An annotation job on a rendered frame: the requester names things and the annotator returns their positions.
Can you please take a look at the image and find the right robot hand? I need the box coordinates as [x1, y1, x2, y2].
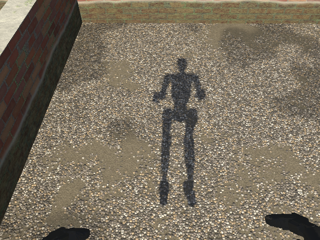
[265, 212, 320, 240]

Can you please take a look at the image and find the left robot hand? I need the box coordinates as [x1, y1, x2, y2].
[42, 227, 90, 240]

